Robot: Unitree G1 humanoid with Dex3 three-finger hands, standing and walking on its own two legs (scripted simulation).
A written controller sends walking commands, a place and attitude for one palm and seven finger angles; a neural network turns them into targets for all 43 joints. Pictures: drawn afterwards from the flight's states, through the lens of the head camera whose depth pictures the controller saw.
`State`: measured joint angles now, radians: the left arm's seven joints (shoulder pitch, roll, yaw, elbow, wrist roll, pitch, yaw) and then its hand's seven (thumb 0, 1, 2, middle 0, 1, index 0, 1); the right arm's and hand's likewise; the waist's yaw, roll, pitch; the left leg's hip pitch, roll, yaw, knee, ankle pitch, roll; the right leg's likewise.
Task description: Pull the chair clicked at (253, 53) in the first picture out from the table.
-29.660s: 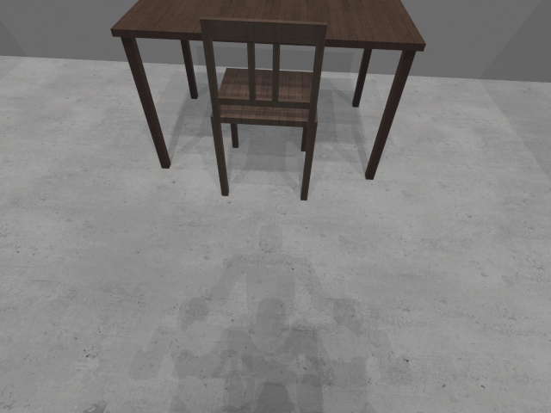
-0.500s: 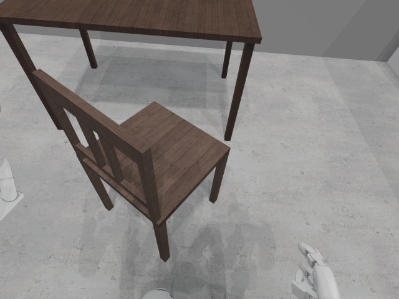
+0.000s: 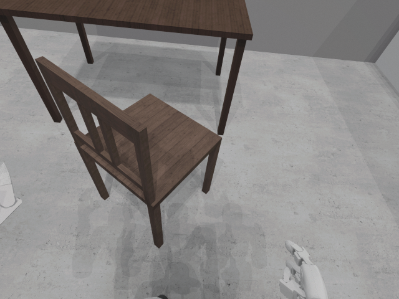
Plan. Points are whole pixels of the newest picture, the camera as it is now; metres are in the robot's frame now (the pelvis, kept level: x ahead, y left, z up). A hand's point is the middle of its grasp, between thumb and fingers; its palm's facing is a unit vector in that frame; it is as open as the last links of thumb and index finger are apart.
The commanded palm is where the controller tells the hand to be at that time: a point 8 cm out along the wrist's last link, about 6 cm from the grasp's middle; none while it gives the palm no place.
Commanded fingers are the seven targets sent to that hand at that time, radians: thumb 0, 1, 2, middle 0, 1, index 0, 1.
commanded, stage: stop stepping back and stand still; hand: left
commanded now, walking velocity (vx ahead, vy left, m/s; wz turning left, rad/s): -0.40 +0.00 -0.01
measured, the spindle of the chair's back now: (91, 128) +0.58 +0.38 -0.11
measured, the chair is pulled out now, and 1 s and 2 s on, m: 0.52 0.52 0.52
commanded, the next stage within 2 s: let the arm hang, fingers relaxed in 0.78 s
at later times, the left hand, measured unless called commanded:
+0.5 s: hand out of the picture +0.10 +0.24 +0.17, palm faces +0.46 -0.74 -0.48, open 7.4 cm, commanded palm +0.05 +0.27 +0.18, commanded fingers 0.00 0.90 0.90 -0.20 -0.30 -0.20 -0.30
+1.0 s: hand (61, 290) +0.13 +0.24 +0.00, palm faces +0.26 -0.87 -0.43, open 7.4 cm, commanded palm none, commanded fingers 0.00 0.90 0.90 -0.20 -0.30 -0.20 -0.30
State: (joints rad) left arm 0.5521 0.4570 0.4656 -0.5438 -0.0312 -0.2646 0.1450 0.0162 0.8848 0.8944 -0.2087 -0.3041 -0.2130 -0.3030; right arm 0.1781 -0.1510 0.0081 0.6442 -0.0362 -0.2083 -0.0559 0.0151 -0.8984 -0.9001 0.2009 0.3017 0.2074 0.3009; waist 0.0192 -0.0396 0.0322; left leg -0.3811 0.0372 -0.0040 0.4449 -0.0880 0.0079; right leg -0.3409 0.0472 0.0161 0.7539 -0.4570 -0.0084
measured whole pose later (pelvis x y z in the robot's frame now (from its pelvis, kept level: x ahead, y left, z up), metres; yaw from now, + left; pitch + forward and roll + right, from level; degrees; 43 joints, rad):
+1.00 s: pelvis -0.08 -0.03 -0.01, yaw +4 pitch -1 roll -1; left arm 0.28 0.33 0.18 0.16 0.04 -0.03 0.04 0.00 0.90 0.90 -0.20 -0.30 -0.20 -0.30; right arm 0.20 -0.25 -0.02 0.82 -0.02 -0.07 0.00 0.01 -0.90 -0.90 0.20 0.30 0.21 0.30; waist 0.00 0.04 -0.05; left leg -0.34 -0.02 -0.05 0.64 -0.29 0.01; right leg -0.31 -0.02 -0.06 0.63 -0.31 -0.01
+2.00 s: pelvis -0.07 -0.03 +0.00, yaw +2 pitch -1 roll +0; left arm 0.28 0.14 0.01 1.09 0.02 0.01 0.03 0.01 0.92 0.89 -0.20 -0.30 -0.20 -0.30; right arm 0.34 -0.12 0.00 1.08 -0.03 0.00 -0.03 0.01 -0.90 -0.90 0.20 0.30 0.20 0.30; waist -0.01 0.01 0.05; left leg -0.22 -0.01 -0.02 0.45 -0.21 0.00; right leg -0.21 0.00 -0.03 0.46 -0.23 -0.01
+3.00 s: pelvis -0.06 -0.03 +0.00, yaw +2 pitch -2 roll +0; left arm 0.29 0.13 0.00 1.12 0.01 0.00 0.03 0.00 0.91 0.89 -0.20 -0.30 -0.20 -0.30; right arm 0.31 -0.12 0.00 1.11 -0.02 0.00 -0.03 0.01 -0.90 -0.90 0.20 0.30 0.20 0.30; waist -0.01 0.00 0.06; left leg -0.17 0.00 -0.01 0.43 -0.22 0.00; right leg -0.16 0.01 -0.02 0.43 -0.23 -0.02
